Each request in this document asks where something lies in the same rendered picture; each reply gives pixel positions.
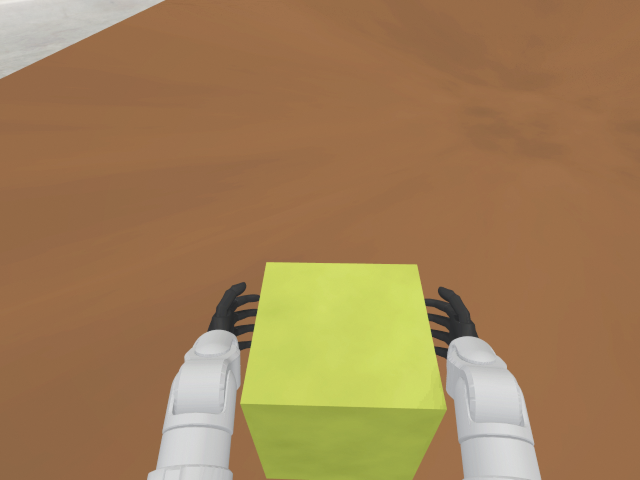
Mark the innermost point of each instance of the robot right forearm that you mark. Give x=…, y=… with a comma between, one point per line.
x=492, y=420

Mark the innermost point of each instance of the robot left hand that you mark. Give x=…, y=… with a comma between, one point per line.
x=225, y=317

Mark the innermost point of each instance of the robot left forearm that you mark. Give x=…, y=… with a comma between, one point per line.
x=199, y=419

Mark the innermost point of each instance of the carton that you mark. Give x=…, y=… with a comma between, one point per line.
x=342, y=380

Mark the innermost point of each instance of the robot right hand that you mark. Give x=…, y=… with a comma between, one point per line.
x=459, y=324

